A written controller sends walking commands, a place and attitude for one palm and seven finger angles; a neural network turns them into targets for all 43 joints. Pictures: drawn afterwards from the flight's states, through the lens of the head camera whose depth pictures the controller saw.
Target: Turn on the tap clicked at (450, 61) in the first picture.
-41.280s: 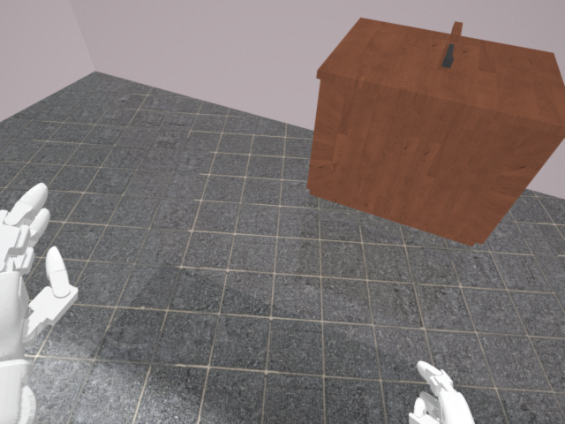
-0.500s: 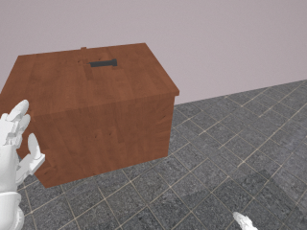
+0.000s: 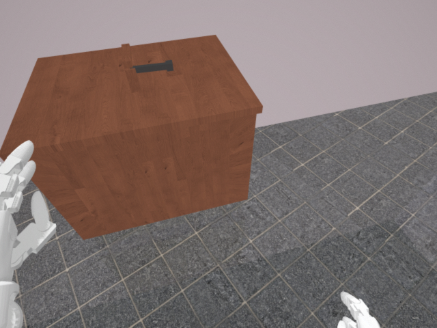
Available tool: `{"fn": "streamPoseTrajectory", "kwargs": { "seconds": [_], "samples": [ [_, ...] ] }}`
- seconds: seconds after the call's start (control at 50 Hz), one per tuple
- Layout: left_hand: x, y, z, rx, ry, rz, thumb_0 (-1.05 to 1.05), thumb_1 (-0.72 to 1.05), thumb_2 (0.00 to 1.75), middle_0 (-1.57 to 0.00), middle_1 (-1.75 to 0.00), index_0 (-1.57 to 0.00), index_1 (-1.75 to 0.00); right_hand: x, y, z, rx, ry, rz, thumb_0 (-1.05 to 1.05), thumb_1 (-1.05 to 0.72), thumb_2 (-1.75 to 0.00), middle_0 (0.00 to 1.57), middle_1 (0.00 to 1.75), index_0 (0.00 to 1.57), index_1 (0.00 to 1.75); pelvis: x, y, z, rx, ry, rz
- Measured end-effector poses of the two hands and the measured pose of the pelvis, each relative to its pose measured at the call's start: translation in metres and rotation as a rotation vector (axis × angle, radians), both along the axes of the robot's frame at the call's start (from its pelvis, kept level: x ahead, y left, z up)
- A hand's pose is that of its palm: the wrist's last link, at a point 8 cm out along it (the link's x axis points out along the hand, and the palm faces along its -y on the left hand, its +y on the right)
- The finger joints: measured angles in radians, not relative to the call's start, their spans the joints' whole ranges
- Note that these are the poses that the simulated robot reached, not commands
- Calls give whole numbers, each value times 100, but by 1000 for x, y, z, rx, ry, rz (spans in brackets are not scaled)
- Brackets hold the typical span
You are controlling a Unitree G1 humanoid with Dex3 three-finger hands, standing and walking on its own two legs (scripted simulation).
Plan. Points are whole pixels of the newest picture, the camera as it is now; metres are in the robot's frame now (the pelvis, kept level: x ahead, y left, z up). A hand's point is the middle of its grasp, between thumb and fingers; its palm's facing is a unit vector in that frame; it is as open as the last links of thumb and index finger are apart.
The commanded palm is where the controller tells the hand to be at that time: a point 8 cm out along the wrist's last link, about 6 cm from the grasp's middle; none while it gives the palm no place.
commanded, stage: stop stepping back and stand still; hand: left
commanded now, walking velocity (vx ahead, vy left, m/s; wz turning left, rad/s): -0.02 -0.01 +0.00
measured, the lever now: (169, 65) +0.95 +0.23 +0.01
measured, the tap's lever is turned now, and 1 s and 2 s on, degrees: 86 86 86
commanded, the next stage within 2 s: stand and check the lever's angle in 0.72 s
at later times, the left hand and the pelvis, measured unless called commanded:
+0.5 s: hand (41, 191) +0.27 +0.28 +0.17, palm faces +0.37 -0.83 -0.41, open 7.4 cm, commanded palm +0.21 +0.31 +0.17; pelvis +0.05 +0.04 +0.00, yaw -1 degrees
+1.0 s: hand (23, 212) +0.24 +0.29 +0.16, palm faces +0.40 -0.85 -0.35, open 7.4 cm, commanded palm +0.19 +0.32 +0.17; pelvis +0.02 +0.05 +0.00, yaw -1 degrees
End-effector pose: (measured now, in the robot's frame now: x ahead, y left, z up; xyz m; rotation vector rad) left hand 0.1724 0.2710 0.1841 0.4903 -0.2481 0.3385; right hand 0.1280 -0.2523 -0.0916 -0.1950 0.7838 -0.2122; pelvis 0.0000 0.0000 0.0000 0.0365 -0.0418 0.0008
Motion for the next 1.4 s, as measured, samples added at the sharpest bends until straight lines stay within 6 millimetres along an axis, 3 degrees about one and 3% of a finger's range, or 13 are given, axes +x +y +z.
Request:
{"fn": "streamPoseTrajectory", "kwargs": {
  "seconds": [0.08,0.18,0.32,0.44,0.56,0.72,0.92,1.16,1.4],
  "samples": [
    [7,13,8,25,-83,-4,2,89,89,-21,-30,-21,-30,19,1,2,-40,-61,-4,1,-90,-89,20,30,21,30,7,11,-11,-31,2,0],
    [18,29,-4,13,-42,72,2,89,89,-21,-30,-21,-30,39,19,-2,16,-74,9,1,-90,-89,19,30,20,30,19,12,-12,-24,-3,6],
    [36,27,-21,-79,17,48,2,89,89,-20,-30,-21,-30,61,46,-4,46,-30,77,1,-90,-89,20,30,21,30,36,22,-8,-51,13,-1],
    [53,37,-9,-32,-7,-2,2,89,89,-21,-30,-21,-30,80,62,7,35,-46,77,1,-90,-89,20,30,21,30,44,32,-5,-41,15,-15],
    [58,49,-4,-7,-3,-2,2,89,89,-21,-30,-21,-30,89,69,17,39,-80,71,1,-90,-89,20,30,21,30,46,39,-2,-52,30,-23],
    [49,52,-19,-78,44,9,2,89,89,-21,-30,-21,-30,81,66,21,3,-68,60,1,-90,-89,20,30,21,30,43,44,0,-53,30,-24],
    [31,56,-9,-75,-8,22,2,89,89,-21,-30,-21,-30,59,64,21,-7,-66,48,1,-90,-89,20,30,21,30,27,47,1,-58,17,-23],
    [14,58,-19,-86,33,37,2,89,89,-21,-30,-21,-30,33,67,15,2,-40,42,1,-90,-89,20,30,21,30,10,49,2,-60,16,-20],
    [8,59,-11,-59,8,42,2,89,89,-21,-30,-21,-30,32,69,14,10,-48,50,1,-90,-89,20,30,21,30,7,49,3,-59,16,-16]
  ]
}}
